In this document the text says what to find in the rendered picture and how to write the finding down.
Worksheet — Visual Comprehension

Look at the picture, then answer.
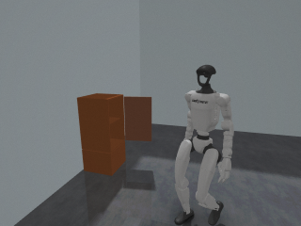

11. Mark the robot head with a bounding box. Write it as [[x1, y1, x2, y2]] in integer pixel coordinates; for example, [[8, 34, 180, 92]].
[[196, 64, 216, 94]]

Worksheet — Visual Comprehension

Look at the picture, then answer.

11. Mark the right robot upper arm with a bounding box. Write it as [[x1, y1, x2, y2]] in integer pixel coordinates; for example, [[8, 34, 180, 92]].
[[184, 90, 196, 119]]

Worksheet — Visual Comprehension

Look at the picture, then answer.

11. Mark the right robot foot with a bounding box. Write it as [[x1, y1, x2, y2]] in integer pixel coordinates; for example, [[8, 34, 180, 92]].
[[174, 208, 195, 225]]

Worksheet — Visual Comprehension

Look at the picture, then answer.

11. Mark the cupboard door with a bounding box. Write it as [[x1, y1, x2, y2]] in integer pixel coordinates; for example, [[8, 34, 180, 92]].
[[124, 96, 151, 141]]

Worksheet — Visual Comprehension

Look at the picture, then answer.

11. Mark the left robot upper arm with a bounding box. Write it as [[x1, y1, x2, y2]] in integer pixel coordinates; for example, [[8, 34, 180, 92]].
[[214, 93, 232, 131]]

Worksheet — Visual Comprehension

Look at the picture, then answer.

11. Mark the left robot forearm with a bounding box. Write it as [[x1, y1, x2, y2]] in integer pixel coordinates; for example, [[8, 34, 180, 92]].
[[222, 121, 234, 159]]

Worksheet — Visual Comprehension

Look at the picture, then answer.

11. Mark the right robot forearm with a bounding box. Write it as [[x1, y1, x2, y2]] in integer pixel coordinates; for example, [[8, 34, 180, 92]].
[[185, 116, 194, 139]]

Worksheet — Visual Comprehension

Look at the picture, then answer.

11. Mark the left robot hand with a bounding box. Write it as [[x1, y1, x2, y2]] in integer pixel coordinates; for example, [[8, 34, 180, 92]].
[[217, 157, 231, 183]]

